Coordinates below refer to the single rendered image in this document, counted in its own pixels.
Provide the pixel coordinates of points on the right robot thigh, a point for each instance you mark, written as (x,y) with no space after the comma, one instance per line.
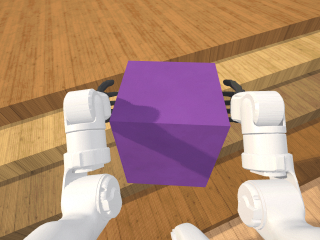
(187,231)

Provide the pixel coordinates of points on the robot right forearm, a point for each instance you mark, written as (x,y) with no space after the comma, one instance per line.
(263,125)

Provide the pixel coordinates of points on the left robot upper arm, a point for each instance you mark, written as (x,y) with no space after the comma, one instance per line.
(88,203)

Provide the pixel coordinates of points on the robot right hand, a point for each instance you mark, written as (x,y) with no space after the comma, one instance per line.
(234,85)

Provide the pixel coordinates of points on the robot left hand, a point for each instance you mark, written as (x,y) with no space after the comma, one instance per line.
(103,87)

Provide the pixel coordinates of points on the carton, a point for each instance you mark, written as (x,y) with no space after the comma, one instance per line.
(169,122)

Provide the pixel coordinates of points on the right robot upper arm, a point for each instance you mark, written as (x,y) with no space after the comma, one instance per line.
(274,208)

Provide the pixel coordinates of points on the robot left forearm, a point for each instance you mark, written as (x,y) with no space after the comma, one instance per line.
(85,112)

